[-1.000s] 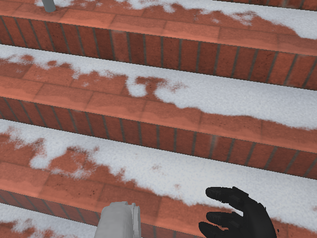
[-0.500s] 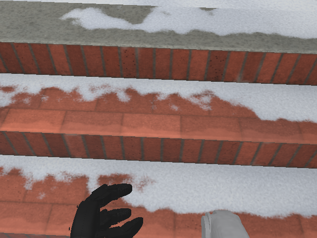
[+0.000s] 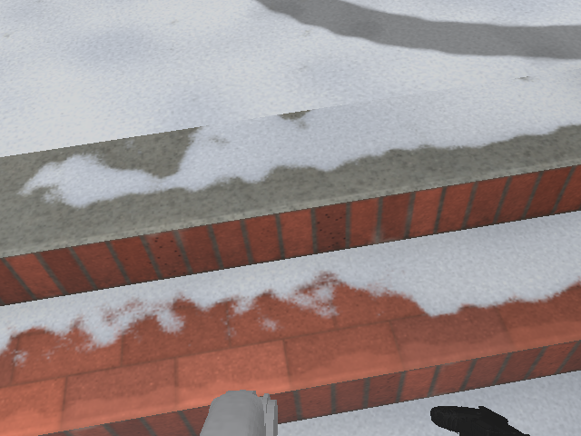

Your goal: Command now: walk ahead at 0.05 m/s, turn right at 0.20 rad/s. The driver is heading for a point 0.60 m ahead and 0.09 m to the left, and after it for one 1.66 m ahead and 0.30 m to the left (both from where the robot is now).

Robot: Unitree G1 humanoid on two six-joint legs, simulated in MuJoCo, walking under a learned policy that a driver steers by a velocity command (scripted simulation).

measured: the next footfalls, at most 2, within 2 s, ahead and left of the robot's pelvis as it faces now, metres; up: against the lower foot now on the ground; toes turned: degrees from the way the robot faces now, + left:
left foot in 0.28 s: +0.23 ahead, +0.18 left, +0.15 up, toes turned +3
right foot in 0.90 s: +0.15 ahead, -0.10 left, +0.13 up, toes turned -2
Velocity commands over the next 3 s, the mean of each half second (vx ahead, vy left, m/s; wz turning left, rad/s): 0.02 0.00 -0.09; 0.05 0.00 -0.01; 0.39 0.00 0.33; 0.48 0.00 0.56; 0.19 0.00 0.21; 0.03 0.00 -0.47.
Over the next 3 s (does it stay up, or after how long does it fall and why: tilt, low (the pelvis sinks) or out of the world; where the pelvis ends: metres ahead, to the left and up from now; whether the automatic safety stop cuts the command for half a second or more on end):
stays up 0.82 0.02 0.44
